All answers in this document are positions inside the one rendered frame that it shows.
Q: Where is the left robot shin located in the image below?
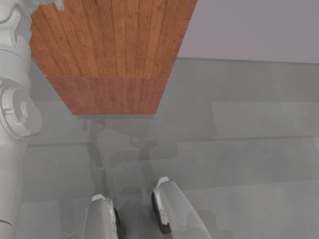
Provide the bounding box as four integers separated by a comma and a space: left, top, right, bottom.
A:
86, 194, 119, 239

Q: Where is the robot left upper arm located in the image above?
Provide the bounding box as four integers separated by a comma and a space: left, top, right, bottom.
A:
0, 85, 42, 239

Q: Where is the cupboard door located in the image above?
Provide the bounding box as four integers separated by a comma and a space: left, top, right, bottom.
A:
29, 0, 191, 79

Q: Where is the left robot forearm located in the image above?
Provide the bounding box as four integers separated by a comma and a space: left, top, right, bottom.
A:
0, 0, 32, 98

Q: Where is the robot left hand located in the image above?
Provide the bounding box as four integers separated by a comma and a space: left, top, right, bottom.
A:
20, 0, 65, 16

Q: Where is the robot left thigh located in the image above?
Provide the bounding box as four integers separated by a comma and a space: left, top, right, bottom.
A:
82, 197, 116, 239

